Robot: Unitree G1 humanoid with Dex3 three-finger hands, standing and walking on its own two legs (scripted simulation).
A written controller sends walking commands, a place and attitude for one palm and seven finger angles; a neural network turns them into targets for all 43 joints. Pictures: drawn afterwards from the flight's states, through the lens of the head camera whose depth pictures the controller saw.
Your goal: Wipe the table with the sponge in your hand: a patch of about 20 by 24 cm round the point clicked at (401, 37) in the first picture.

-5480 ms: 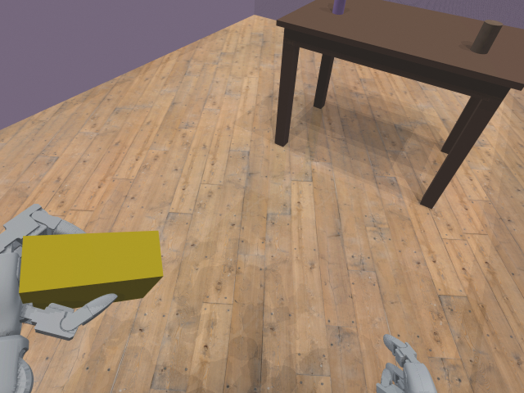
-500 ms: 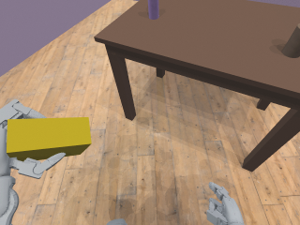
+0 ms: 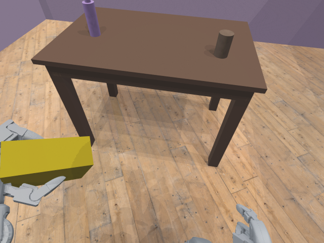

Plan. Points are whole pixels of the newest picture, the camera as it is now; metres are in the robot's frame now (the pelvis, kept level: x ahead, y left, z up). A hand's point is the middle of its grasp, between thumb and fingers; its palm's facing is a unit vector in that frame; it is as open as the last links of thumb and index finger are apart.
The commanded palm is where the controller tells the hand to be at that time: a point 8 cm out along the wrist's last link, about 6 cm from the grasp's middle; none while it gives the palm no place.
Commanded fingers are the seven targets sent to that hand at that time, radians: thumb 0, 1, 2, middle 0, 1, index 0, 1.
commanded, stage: turn to face it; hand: left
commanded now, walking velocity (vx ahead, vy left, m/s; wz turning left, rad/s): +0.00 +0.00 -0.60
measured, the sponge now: (62, 161) +0.22 +0.22 +0.14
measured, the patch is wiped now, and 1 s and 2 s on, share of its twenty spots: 0.00 0.00 0.00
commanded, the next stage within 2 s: take the last steps up to it in 0.74 s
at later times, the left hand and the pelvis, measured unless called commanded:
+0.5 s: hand (128, 161) +0.22 +0.09 +0.17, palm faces +0.08 -0.85 -0.52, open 9.9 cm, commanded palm +0.18 +0.15 +0.18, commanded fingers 0.00 0.10 1.30 -1.20 -1.60 -1.20 -1.60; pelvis -0.05 -0.07 +0.01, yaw -17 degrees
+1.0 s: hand (161, 178) +0.20 +0.03 +0.16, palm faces -0.04 -0.89 -0.45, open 9.9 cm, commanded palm +0.16 +0.11 +0.18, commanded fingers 0.00 0.10 1.30 -1.20 -1.60 -1.20 -1.60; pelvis -0.11 -0.07 -0.01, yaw -25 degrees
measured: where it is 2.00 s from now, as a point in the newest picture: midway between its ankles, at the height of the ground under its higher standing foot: outside the picture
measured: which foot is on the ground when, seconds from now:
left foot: down 0.00-0.16, up 0.18-0.62, down 0.64-0.94, up 0.96-1.00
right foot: up 0.00-0.14, down 0.16-0.64, up 0.66-0.92, down 0.94-1.00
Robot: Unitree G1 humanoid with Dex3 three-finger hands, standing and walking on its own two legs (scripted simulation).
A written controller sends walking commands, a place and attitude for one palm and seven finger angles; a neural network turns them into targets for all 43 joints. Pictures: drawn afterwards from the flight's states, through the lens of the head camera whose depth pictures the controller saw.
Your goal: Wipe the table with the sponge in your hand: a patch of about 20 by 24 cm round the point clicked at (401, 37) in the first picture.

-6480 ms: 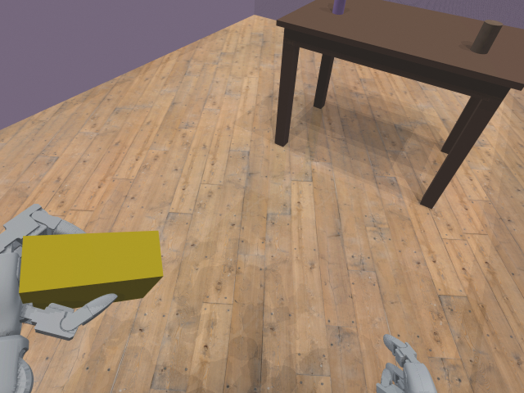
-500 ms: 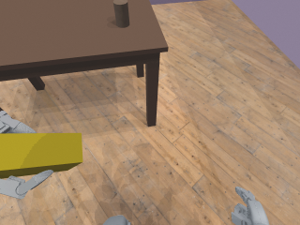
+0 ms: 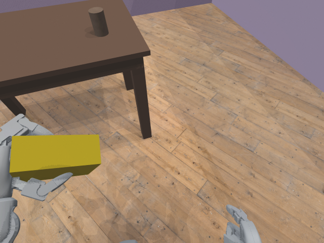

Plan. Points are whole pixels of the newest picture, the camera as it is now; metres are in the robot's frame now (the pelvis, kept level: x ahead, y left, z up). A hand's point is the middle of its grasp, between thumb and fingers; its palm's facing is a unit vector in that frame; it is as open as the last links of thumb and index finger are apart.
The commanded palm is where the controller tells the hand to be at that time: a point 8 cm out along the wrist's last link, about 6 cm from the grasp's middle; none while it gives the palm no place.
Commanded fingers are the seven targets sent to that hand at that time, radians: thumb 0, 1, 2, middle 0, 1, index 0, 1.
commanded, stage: take the last steps up to it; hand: left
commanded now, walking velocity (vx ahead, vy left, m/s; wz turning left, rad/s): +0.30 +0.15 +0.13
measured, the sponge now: (70, 157) +0.25 +0.19 +0.14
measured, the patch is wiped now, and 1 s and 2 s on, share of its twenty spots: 0.00 0.00 0.00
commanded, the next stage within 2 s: none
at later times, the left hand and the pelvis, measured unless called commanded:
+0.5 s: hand (8, 147) +0.24 +0.28 +0.18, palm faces +0.43 -0.80 -0.42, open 9.9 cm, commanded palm +0.19 +0.32 +0.19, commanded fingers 0.00 0.10 1.30 -1.20 -1.60 -1.20 -1.60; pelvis +0.04 +0.04 +0.01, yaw +2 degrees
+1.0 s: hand (10, 104) +0.34 +0.33 +0.18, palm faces +0.39 -0.78 -0.49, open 9.9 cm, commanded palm +0.28 +0.38 +0.19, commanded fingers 0.00 0.10 1.30 -1.20 -1.60 -1.20 -1.60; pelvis +0.13 +0.09 +0.00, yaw +2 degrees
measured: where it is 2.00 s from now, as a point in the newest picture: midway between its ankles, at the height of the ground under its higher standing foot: (133, 216)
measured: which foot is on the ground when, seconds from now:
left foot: up 0.00-0.26, down 0.28-0.60, up 0.62-0.96, down 0.98-1.00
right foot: down 0.00-0.30, up 0.32-0.56, down 0.58-0.98, up 1.00-1.00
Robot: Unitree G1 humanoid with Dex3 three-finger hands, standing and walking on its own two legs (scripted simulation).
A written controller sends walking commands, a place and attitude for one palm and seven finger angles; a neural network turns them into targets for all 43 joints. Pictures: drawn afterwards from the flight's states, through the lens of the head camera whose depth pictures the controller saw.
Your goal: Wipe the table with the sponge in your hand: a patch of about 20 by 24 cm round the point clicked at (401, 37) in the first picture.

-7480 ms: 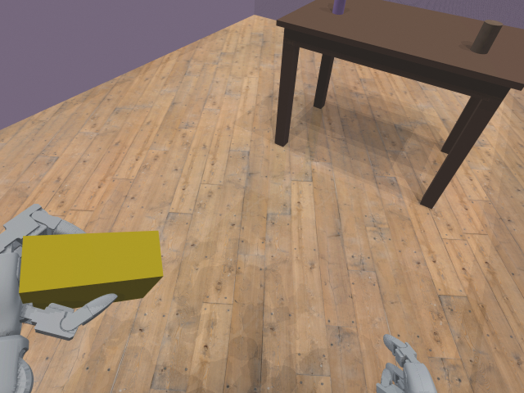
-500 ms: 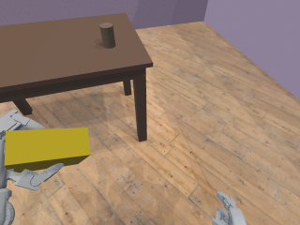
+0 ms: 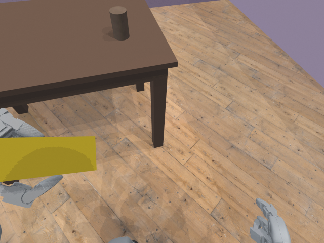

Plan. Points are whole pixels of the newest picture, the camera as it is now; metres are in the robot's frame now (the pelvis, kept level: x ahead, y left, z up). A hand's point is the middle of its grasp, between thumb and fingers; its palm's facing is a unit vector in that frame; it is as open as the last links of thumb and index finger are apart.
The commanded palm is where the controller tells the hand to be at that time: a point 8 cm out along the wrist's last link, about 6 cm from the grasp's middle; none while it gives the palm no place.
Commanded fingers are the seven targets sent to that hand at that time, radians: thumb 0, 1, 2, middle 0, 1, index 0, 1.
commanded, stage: take the last steps up to it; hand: left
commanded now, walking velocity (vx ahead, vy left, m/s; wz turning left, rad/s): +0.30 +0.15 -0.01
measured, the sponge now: (60, 157) +0.23 +0.19 +0.16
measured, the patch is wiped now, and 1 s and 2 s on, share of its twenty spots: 0.00 0.00 0.00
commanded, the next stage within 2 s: come to a stop and stand still in 1.32 s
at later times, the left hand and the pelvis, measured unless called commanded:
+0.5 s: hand (34, 111) +0.32 +0.27 +0.17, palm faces +0.38 -0.78 -0.49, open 9.9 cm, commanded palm +0.26 +0.31 +0.19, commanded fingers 0.00 0.10 1.30 -1.20 -1.60 -1.20 -1.60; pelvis +0.10 +0.02 +0.02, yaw +1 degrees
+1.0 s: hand (21, 69) +0.41 +0.32 +0.19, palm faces +0.35 -0.80 -0.49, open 9.9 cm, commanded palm +0.36 +0.37 +0.19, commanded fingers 0.00 0.10 1.30 -1.20 -1.60 -1.20 -1.60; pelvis +0.19 +0.10 +0.01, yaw -1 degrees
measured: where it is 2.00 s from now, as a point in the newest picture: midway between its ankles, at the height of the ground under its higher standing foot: (134, 225)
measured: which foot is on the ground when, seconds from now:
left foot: down 0.00-0.30, up 0.32-0.66, down 0.68-1.00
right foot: up 0.00-0.26, down 0.28-0.68, up 0.70-1.00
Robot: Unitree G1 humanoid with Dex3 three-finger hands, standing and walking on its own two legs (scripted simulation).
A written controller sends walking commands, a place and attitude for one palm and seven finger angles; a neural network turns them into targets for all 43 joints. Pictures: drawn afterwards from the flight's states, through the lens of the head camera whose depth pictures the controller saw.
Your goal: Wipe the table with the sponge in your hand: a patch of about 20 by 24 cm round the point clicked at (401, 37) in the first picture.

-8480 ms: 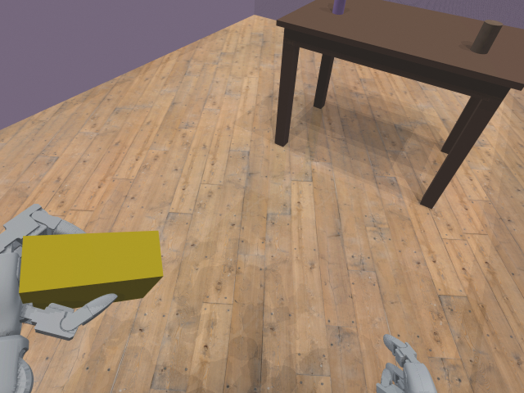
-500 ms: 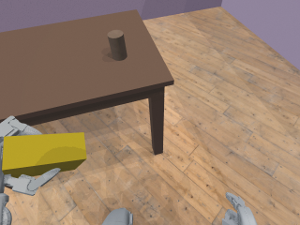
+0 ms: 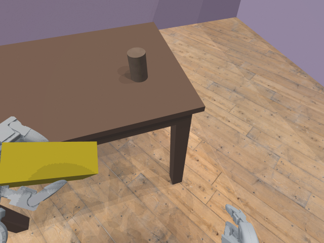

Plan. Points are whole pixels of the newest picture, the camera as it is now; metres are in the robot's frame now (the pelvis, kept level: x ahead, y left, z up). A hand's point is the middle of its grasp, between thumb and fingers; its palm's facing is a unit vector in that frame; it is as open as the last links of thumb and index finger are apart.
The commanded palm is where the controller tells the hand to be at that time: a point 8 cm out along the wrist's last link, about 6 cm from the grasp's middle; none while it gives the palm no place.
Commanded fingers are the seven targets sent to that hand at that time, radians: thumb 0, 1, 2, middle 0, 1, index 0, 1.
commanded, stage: take the last steps up to it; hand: left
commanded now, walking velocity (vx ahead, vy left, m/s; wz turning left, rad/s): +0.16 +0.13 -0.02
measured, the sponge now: (64, 163) +0.22 +0.19 +0.16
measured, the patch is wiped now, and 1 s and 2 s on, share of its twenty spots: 0.00 0.00 0.00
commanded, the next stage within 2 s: come to a stop and stand still in 0.32 s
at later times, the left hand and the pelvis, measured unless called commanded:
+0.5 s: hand (13, 138) +0.26 +0.29 +0.18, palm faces +0.39 -0.81 -0.44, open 9.9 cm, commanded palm +0.21 +0.33 +0.18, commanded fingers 0.00 0.10 1.30 -1.20 -1.60 -1.20 -1.60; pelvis +0.04 +0.05 +0.00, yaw -1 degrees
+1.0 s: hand (28, 138) +0.26 +0.27 +0.18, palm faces +0.37 -0.83 -0.42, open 9.8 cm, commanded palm +0.19 +0.29 +0.18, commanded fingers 0.00 0.10 1.30 -1.20 -1.60 -1.20 -1.60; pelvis +0.01 +0.02 +0.00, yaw -4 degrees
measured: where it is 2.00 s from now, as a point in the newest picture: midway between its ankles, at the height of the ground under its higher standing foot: outside the picture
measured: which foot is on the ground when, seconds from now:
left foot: down 0.00-0.06, up 0.08-0.42, down 0.44-1.00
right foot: up 0.00-0.02, down 0.04-0.44, up 0.46-0.76, down 0.78-1.00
